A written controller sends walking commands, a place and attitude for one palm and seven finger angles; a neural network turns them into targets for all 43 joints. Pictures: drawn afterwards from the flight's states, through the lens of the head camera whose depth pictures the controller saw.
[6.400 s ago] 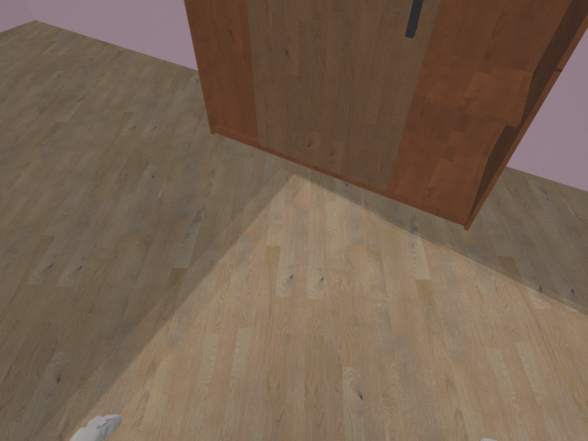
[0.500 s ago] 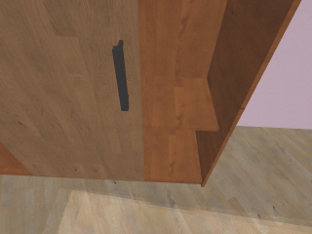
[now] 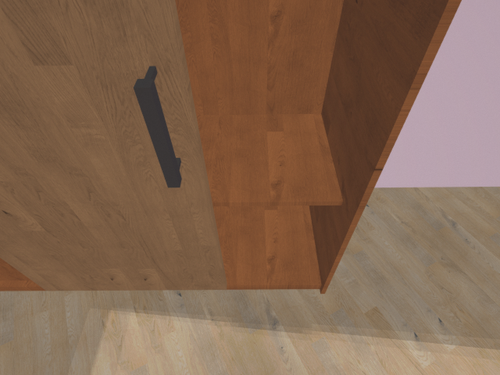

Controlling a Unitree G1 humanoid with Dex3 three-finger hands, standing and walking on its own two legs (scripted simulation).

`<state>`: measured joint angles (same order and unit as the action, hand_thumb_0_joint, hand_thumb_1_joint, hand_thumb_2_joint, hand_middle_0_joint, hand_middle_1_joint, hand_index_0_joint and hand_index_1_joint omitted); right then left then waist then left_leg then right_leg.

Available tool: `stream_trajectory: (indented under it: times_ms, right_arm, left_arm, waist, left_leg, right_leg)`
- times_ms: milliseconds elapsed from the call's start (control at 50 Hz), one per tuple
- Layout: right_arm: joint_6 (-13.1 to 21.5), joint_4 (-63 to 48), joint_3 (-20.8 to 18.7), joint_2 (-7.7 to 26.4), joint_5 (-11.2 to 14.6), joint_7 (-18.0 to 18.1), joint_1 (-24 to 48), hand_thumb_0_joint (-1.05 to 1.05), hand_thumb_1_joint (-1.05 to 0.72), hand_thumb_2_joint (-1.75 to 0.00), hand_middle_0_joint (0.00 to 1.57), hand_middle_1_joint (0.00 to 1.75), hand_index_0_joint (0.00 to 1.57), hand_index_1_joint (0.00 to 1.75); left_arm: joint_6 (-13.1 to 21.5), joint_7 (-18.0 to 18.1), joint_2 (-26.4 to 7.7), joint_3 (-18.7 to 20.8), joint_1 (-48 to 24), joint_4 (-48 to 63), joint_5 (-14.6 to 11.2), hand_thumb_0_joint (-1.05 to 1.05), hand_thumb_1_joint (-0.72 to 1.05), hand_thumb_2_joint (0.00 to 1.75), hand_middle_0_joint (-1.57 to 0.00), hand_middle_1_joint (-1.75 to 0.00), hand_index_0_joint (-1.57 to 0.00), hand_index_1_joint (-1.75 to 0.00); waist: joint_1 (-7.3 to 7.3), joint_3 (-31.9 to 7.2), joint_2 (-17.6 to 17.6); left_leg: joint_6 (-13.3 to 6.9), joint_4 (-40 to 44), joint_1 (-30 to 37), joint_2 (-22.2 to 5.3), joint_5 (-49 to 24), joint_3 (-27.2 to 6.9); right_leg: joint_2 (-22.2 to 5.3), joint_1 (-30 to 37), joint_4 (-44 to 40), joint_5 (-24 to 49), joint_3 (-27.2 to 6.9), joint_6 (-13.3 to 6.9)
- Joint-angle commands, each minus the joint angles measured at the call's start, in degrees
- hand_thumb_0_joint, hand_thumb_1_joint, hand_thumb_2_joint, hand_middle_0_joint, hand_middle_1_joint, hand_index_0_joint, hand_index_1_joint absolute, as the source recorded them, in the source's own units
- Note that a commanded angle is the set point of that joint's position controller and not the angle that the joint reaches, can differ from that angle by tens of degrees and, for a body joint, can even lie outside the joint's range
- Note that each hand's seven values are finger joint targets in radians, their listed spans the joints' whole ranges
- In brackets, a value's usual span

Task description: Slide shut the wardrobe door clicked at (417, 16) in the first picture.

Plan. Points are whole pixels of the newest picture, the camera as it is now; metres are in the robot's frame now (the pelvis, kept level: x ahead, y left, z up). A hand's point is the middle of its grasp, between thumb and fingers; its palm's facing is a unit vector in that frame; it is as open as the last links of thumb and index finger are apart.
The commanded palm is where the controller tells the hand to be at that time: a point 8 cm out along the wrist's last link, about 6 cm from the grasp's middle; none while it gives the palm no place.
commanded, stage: come to a stop and stand still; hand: left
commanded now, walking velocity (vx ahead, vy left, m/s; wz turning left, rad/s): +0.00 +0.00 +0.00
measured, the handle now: (164, 132) +0.50 +0.17 +0.12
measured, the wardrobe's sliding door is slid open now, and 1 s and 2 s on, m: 0.38 0.38 0.38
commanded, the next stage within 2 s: look again from close up in 0.24 s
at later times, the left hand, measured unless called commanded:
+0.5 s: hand out of the picture -0.04 +0.18 -0.18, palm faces +0.02 -0.98 -0.18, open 7.3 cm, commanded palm none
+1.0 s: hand out of the picture -0.03 +0.20 -0.17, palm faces -0.01 -0.98 -0.19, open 7.4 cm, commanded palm none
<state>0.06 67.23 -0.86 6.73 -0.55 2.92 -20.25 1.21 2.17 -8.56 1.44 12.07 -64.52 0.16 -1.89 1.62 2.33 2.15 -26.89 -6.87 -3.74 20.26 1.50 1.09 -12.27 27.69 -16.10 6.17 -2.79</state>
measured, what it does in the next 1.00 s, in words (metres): stands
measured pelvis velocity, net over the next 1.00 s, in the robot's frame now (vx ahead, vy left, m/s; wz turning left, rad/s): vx -0.02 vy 0.03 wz -0.04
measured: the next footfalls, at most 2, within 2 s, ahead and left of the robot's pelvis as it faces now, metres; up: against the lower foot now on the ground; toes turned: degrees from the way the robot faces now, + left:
none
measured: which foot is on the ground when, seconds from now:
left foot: down 0.00-1.00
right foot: down 0.00-1.00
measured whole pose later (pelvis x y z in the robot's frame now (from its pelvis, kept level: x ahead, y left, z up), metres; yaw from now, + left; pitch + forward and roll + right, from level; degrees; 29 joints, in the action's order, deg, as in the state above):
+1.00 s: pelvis -0.02 +0.03 +0.00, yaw -2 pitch +0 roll +1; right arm 2.0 65.2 1.3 7.2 -0.8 1.8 -19.9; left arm 0.6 1.5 -6.9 -0.4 17.2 -64.7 0.7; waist -0.1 1.2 1.4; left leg -1.7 -25.7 -8.7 1.1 16.9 4.9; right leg -2.5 -14.7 29.5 -14.6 2.4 0.1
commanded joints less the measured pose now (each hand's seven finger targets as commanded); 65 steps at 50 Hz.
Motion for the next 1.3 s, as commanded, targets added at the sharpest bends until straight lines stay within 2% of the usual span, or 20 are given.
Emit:
stream_trajectory:
  times_ms: [0,100,180,280,300,320,340,360,380,400,420,460,480,500,560,580,700,940,1100,1280]
  right_arm:
    - [0.99,-0.16,-0.03,3.18,-0.08,0.13,-4.07,0.00,-0.90,-0.90,0.20,0.30,0.20,0.30]
    - [0.63,-0.51,-0.04,4.07,-0.13,0.31,-2.43,0.00,-0.90,-0.90,0.20,0.30,0.20,0.30]
    - [0.44,-1.23,-0.06,4.64,-0.08,0.24,-1.27,0.00,-0.90,-0.90,0.20,0.30,0.20,0.30]
    - [0.41,-1.63,0.09,5.50,-0.01,0.19,-0.21,0.00,-0.90,-0.90,0.20,0.30,0.20,0.30]
    - [0.43,-1.69,0.13,5.76,-0.04,0.18,-0.13,0.00,-0.90,-0.90,0.20,0.30,0.20,0.30]
    - [1.20,-5.92,-0.68,8.58,0.33,-0.79,6.74,0.00,-0.90,-0.90,0.20,0.30,0.20,0.30]
    - [0.59,-8.94,-0.31,4.73,0.43,-0.86,4.47,0.00,-0.90,-0.90,0.20,0.30,0.20,0.30]
    - [0.73,-8.93,-0.44,5.06,0.42,-0.87,3.82,0.00,-0.90,-0.90,0.20,0.30,0.20,0.30]
    - [0.45,-8.79,-0.36,3.96,0.49,-1.09,2.42,0.00,-0.90,-0.90,0.20,0.30,0.20,0.30]
    - [0.60,-8.24,-0.23,3.81,0.21,-1.26,-0.47,0.00,-0.90,-0.90,0.20,0.30,0.20,0.30]
    - [1.05,-7.74,-0.12,4.70,-0.11,-1.47,-1.96,0.00,-0.90,-0.90,0.20,0.30,0.20,0.30]
    - [1.62,-7.95,-0.14,7.35,-0.71,-1.27,-1.94,0.00,-0.90,-0.90,0.20,0.30,0.20,0.30]
    - [1.56,-8.84,-0.02,7.25,-0.72,-1.26,-0.17,0.00,-0.90,-0.90,0.20,0.30,0.20,0.30]
    - [1.63,-8.92,0.22,7.59,-0.69,-1.32,1.28,0.00,-0.90,-0.90,0.20,0.30,0.20,0.30]
    - [1.80,-9.12,0.48,7.52,-0.44,-1.18,0.97,0.00,-0.90,-0.90,0.20,0.30,0.20,0.30]
    - [1.89,-8.76,0.54,7.36,-0.42,-1.18,0.90,0.00,-0.90,-0.90,0.20,0.30,0.20,0.30]
    - [2.25,-7.10,0.84,7.61,-0.40,-1.23,-0.96,0.00,-0.90,-0.90,0.20,0.30,0.20,0.30]
    - [2.77,-3.55,1.29,5.59,-0.17,-0.93,-3.05,0.00,-0.90,-0.90,0.20,0.30,0.20,0.30]
    - [2.66,-2.56,1.27,5.56,-0.10,-0.61,-2.73,0.00,-0.90,-0.90,0.20,0.30,0.20,0.30]
    - [2.33,-2.50,1.17,5.39,-0.02,-0.56,-1.33,0.00,-0.90,-0.90,0.20,0.30,0.20,0.30]
  left_arm:
    - [0.37,0.26,-3.95,0.11,5.08,0.06,-0.24,0.00,0.90,0.90,-0.20,-0.30,-0.20,-0.30]
    - [0.23,0.36,-4.86,0.08,5.75,-0.46,-0.11,0.00,0.90,0.90,-0.20,-0.30,-0.20,-0.30]
    - [0.26,0.27,-5.35,0.13,5.56,-0.28,0.04,0.00,0.90,0.90,-0.20,-0.30,-0.20,-0.30]
    - [0.29,0.18,-5.55,-0.07,6.10,-0.52,0.06,0.00,0.90,0.90,-0.20,-0.30,-0.20,-0.30]
    - [0.31,0.19,-5.49,-0.15,6.43,-0.53,0.04,0.00,0.90,0.90,-0.20,-0.30,-0.20,-0.30]
    - [1.60,2.71,-7.87,0.55,12.70,-2.36,0.83,0.00,0.90,0.90,-0.20,-0.30,-0.20,-0.30]
    - [2.24,2.47,-10.11,1.02,13.54,0.28,1.24,0.00,0.90,0.90,-0.20,-0.30,-0.20,-0.30]
    - [2.49,2.01,-8.36,0.32,11.34,1.12,1.32,0.00,0.90,0.90,-0.20,-0.30,-0.20,-0.30]
    - [2.15,1.50,-8.80,0.29,8.25,1.59,1.12,0.00,0.90,0.90,-0.20,-0.30,-0.20,-0.30]
    - [1.69,1.15,-7.83,0.10,6.70,2.56,1.09,0.00,0.90,0.90,-0.20,-0.30,-0.20,-0.30]
    - [1.29,0.92,-6.77,-0.04,5.88,2.91,0.83,0.00,0.90,0.90,-0.20,-0.30,-0.20,-0.30]
    - [0.67,0.48,-3.94,-0.53,6.69,3.09,0.43,0.00,0.90,0.90,-0.20,-0.30,-0.20,-0.30]
    - [0.26,0.18,-4.32,-0.50,6.06,3.24,0.59,0.00,0.90,0.90,-0.20,-0.30,-0.20,-0.30]
    - [-0.06,-0.06,-4.09,-0.74,6.15,2.98,0.74,0.00,0.90,0.90,-0.20,-0.30,-0.20,-0.30]
    - [-0.19,-0.46,-3.65,-1.12,7.81,2.16,0.78,0.00,0.90,0.90,-0.20,-0.30,-0.20,-0.30]
    - [-0.10,-0.60,-3.68,-1.25,7.95,1.84,0.74,0.00,0.90,0.90,-0.20,-0.30,-0.20,-0.30]
    - [-0.03,-0.60,-3.81,-1.22,8.96,1.67,0.69,0.00,0.90,0.90,-0.20,-0.30,-0.20,-0.30]
    - [0.45,-0.20,-3.49,-0.99,9.11,1.23,0.45,0.00,0.90,0.90,-0.20,-0.30,-0.20,-0.30]
    - [0.54,-0.04,-3.73,-1.02,8.99,0.60,0.42,0.00,0.90,0.90,-0.20,-0.30,-0.20,-0.30]
    - [0.57,-0.07,-3.94,-0.99,8.95,0.54,0.56,0.00,0.90,0.90,-0.20,-0.30,-0.20,-0.30]
  waist:
    - [1.61,-0.34,-1.72]
    - [1.83,0.19,-0.11]
    - [1.62,0.00,-2.78]
    - [1.66,0.68,-4.28]
    - [1.67,0.79,-3.28]
    - [4.98,5.14,-7.09]
    - [2.89,-0.58,-7.41]
    - [1.68,-2.28,-1.51]
    - [0.31,-4.31,-1.27]
    - [-0.58,-5.88,-2.15]
    - [-0.79,-5.06,-1.91]
    - [0.49,-2.60,0.94]
    - [1.29,-0.25,1.26]
    - [1.76,2.95,4.04]
    - [2.25,6.85,-0.33]
    - [2.53,7.55,0.12]
    - [2.66,5.07,-1.92]
    - [2.29,1.58,-3.04]
    - [1.97,1.20,-1.85]
    - [1.99,1.77,-2.99]
  left_leg:
    - [-1.75,5.32,-2.29,-3.67,-22.26,-1.20]
    - [-1.62,5.84,-1.27,-3.50,-20.16,-0.55]
    - [-1.70,6.68,-0.72,-3.46,-17.35,-0.50]
    - [-1.83,7.54,-0.04,-3.30,-15.97,-0.52]
    - [-1.86,7.47,0.06,-3.14,-15.82,-0.52]
    - [-0.60,-7.61,-9.67,-1.65,-7.67,4.01]
    - [-2.19,-11.71,-11.77,-0.31,4.42,-0.50]
    - [-2.39,-11.70,-10.97,-0.61,4.82,-1.08]
    - [-2.42,-7.51,-8.24,-0.70,3.95,0.77]
    - [-2.27,-2.39,-3.28,0.41,-0.78,0.76]
    - [-2.46,1.11,-1.60,-0.20,-5.24,-0.81]
    - [-4.39,3.50,-5.00,-4.49,-9.34,-4.02]
    - [-4.68,5.00,-7.91,-4.68,-6.43,-4.64]
    - [-4.76,7.09,-10.04,-4.27,-4.72,-5.34]
    - [-5.08,9.97,-12.78,-3.49,0.62,-6.09]
    - [-5.14,10.76,-12.76,-3.36,0.63,-6.07]
    - [-5.33,11.78,-11.60,-2.69,1.99,-6.14]
    - [-4.94,7.50,-6.55,-1.99,-11.30,-3.24]
    - [-4.46,6.19,-4.55,-2.21,-15.62,-2.33]
    - [-4.25,5.98,-3.78,-2.22,-14.36,-1.97]
  right_leg:
    - [-8.13,7.01,-4.43,29.49,-7.09,0.25]
    - [-8.25,7.51,-5.97,29.34,-7.45,0.65]
    - [-7.94,7.65,-7.35,27.42,-7.67,0.95]
    - [-8.01,7.05,-8.51,25.86,-7.70,1.10]
    - [-8.22,6.87,-8.75,25.70,-8.11,1.16]
    - [-12.03,6.08,-5.80,53.78,-12.69,5.80]
    - [-16.15,10.55,-4.79,58.43,-16.15,3.10]
    - [-16.16,10.07,-4.98,54.27,-14.59,-1.60]
    - [-15.17,8.01,-5.35,42.65,-11.47,-3.76]
    - [-13.21,3.99,-4.78,26.92,-10.15,-3.58]
    - [-10.37,0.93,-3.05,15.24,-8.88,-2.22]
    - [-5.96,-0.61,-2.49,4.19,-7.12,-0.08]
    - [-5.49,-0.72,-2.91,0.64,-6.44,0.18]
    - [-5.15,-1.44,-2.13,0.01,-6.59,0.39]
    - [-5.03,-1.80,-2.50,0.32,-6.81,0.63]
    - [-5.25,-2.01,-2.75,0.69,-6.99,0.63]
    - [-5.76,-0.77,-2.63,1.37,-7.35,0.75]
    - [-7.07,0.53,-2.04,9.32,-8.09,0.60]
    - [-7.22,0.89,-1.68,14.05,-8.42,0.40]
    - [-7.41,0.83,-2.92,15.11,-8.94,0.24]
